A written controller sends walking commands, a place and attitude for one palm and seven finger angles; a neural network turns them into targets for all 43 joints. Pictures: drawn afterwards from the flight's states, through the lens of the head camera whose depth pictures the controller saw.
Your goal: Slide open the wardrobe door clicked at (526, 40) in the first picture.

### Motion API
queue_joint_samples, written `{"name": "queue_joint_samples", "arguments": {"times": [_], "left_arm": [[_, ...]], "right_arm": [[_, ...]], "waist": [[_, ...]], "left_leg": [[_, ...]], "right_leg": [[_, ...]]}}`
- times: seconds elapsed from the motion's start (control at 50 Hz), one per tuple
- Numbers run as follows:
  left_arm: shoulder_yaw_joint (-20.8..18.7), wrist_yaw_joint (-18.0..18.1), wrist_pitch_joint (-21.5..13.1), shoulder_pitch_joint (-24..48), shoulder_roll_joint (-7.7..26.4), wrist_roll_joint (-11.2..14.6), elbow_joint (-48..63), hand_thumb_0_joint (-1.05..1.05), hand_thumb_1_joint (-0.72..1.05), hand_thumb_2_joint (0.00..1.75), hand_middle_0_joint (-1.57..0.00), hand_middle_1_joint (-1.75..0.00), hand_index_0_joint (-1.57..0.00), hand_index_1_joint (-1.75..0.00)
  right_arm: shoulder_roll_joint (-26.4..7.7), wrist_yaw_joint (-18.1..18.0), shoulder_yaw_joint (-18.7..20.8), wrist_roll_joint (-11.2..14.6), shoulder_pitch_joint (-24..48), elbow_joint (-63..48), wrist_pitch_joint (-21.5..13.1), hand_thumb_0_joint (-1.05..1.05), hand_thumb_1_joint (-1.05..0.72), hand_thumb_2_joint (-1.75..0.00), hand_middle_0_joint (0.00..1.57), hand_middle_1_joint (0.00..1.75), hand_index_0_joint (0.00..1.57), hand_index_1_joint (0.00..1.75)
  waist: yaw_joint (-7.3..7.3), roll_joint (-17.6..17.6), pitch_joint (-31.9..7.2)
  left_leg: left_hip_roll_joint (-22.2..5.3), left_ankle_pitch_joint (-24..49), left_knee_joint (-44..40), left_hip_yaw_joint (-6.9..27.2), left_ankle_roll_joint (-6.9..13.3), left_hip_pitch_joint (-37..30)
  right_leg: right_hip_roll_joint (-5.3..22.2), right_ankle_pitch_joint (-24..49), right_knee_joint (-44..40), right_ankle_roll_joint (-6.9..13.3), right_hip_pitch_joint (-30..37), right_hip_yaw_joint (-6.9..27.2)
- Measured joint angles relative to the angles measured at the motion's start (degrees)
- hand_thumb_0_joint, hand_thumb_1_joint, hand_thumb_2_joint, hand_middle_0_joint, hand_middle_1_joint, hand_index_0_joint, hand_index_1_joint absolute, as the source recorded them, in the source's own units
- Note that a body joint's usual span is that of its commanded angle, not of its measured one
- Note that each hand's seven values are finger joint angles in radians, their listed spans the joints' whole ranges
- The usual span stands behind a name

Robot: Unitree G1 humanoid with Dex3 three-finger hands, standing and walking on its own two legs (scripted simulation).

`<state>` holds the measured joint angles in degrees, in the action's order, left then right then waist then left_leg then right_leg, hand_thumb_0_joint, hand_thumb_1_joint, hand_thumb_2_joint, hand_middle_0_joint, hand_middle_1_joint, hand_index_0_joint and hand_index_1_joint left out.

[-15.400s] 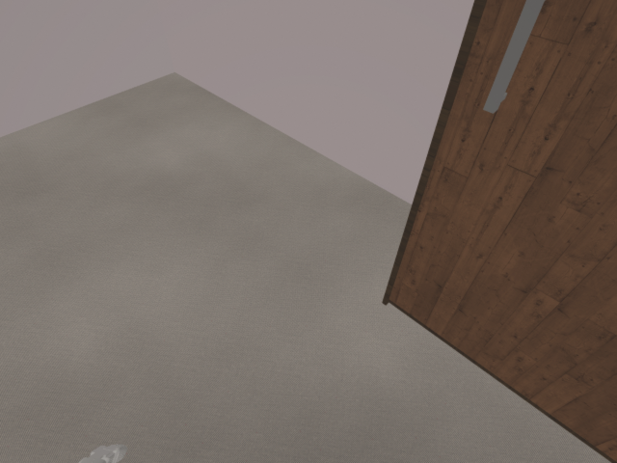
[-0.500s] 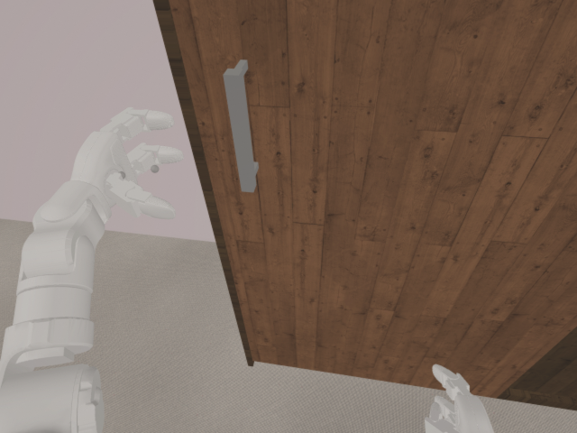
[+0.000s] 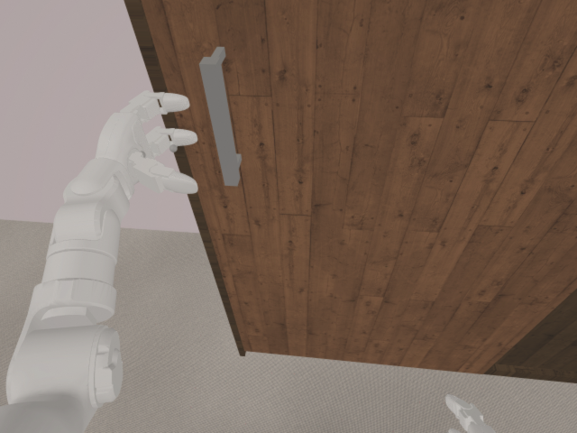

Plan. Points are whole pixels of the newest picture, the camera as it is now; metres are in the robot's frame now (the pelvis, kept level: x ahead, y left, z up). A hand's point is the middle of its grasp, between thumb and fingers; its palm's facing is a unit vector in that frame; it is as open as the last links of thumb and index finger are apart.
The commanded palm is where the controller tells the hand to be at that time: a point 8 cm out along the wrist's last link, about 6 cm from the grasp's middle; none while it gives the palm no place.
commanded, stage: move the hooked fingers beside the handle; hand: left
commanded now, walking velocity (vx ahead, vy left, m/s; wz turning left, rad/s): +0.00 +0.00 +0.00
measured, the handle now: (226, 121) +0.48 +0.11 +0.21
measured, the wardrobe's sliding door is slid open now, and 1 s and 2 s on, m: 0.00 0.00 0.00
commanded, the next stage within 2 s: feel for the door with the fingertips in 1.32 s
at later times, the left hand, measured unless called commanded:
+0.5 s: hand (181, 142) +0.41 +0.15 +0.22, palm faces -0.07 -1.00 -0.02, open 14.0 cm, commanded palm +0.40 +0.21 +0.21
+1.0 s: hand (184, 147) +0.42 +0.15 +0.21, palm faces -0.06 -1.00 -0.01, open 14.0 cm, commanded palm +0.39 +0.21 +0.21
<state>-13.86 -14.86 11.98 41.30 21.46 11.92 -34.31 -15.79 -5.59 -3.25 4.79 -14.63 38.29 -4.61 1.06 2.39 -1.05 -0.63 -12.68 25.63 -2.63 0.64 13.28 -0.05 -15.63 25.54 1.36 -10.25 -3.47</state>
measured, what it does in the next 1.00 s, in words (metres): stands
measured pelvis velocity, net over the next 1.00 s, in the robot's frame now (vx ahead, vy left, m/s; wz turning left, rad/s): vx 0.00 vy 0.00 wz -0.01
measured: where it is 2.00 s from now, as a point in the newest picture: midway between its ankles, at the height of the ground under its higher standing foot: outside the picture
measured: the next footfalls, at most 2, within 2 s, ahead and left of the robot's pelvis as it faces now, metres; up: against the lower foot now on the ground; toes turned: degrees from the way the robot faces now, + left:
none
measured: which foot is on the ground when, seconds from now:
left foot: down 0.00-1.00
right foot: down 0.00-1.00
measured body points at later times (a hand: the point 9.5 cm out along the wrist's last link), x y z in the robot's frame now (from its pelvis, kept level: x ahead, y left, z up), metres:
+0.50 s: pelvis +0.00 +0.00 +0.00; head -0.01 -0.01 +0.45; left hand +0.41 +0.21 +0.22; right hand +0.14 -0.24 -0.10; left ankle +0.01 +0.11 -0.74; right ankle -0.02 -0.10 -0.74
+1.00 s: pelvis +0.00 +0.00 +0.00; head -0.01 -0.02 +0.45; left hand +0.42 +0.21 +0.21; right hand +0.12 -0.25 -0.11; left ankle +0.01 +0.11 -0.74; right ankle -0.02 -0.10 -0.74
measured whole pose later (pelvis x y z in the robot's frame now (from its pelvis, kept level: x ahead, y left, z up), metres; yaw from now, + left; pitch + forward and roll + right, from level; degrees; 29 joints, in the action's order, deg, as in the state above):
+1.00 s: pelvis +0.00 +0.00 +0.00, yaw +0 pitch +0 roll +0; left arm -13.2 -12.8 10.9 42.4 19.8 11.2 -38.0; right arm -15.8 -5.2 -2.7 4.7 -16.0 38.4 -2.8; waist 1.2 2.9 -2.2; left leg -0.8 -12.3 24.9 -3.0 0.6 12.7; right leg -0.3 -15.2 24.9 1.5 -9.9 -3.0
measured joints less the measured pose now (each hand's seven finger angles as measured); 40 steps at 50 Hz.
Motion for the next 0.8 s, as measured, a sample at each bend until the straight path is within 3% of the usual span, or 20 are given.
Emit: {"name": "queue_joint_samples", "arguments": {"times": [0.16, 0.4, 0.64, 0.8], "left_arm": [[-1.5, 1.2, -2.2, 1.6, -0.4, -0.6, -2.2, -0.01, -0.50, 0.30, -0.30, -1.20, -0.30, -1.20], [0.6, 2.4, -1.6, -3.0, -2.7, -0.8, 3.2, -0.01, -0.50, 0.30, -0.30, -1.20, -0.30, -1.20], [2.3, 3.9, 0.7, 3.5, -3.2, -1.3, -4.4, -0.01, -0.51, 0.30, -0.30, -1.20, -0.30, -1.20], [0.5, 3.9, -3.8, 0.7, -3.0, -1.6, -1.8, -0.01, -0.50, 0.30, -0.30, -1.20, -0.30, -1.20]], "right_arm": [[0.3, 0.7, 0.2, -0.4, -1.2, 0.1, 0.2, 0.02, -0.90, -0.90, 0.21, 0.30, 0.20, 0.30], [0.4, 0.6, 0.5, -0.2, -0.8, -0.6, 0.8, 0.02, -0.90, -0.90, 0.21, 0.30, 0.20, 0.30], [1.1, 0.5, -0.3, -0.4, 2.0, -0.7, 1.4, 0.01, -0.90, -0.90, 0.21, 0.30, 0.20, 0.30], [1.2, 0.3, -0.2, -0.6, -0.1, -0.8, 1.4, 0.01, -0.90, -0.90, 0.21, 0.30, 0.20, 0.30]], "waist": [[0.79, 0.0, -1.1], [-0.38, 0.0, -0.3], [-0.07, 0.2, -1.2], [0.16, -0.1, -0.4]], "left_leg": [[-0.1, -0.1, -0.5, -1.0, 0.1, -0.3], [0.1, -0.2, -0.4, -0.7, 0.3, -1.1], [0.3, 0.6, -0.6, 0.0, 0.2, -0.2], [-0.1, 0.5, -0.9, -0.5, 0.0, -1.0]], "right_leg": [[-0.1, 0.2, -0.3, -0.2, -0.2, 1.0], [0.1, 0.1, -0.4, -0.3, 0.8, 0.8], [0.2, 0.5, -0.4, -0.2, 0.1, 0.1], [-0.2, 0.5, -0.6, 0.0, 0.6, 0.6]]}}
